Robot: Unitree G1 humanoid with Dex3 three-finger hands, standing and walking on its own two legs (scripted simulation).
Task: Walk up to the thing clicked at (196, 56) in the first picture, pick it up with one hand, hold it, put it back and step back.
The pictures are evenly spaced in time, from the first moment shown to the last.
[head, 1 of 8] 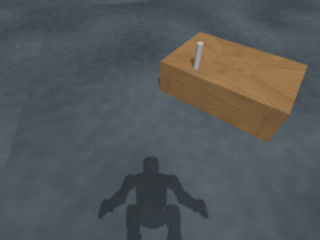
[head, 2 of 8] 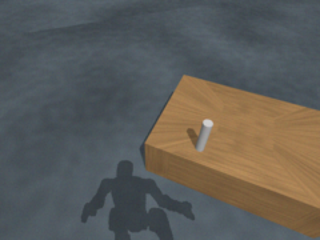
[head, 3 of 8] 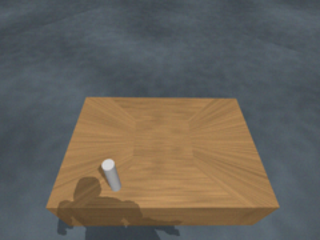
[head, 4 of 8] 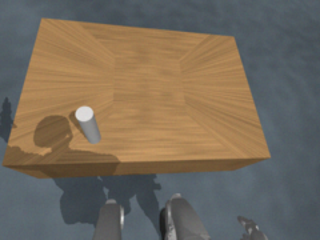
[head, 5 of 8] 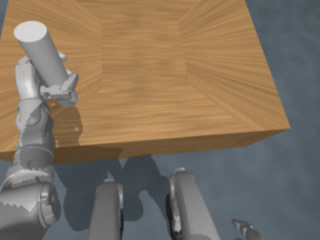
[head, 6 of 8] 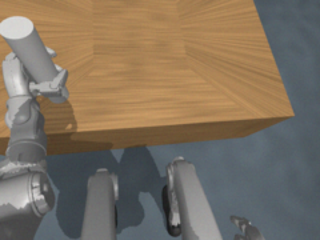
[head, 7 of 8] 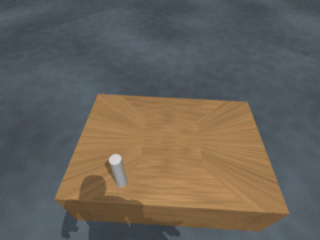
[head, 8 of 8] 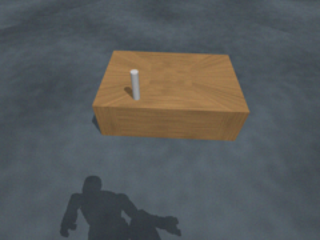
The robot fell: no
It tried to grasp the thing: yes
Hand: left
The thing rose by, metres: 0.37
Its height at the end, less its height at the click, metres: +0.00
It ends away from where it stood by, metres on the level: 0.01
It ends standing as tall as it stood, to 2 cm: yes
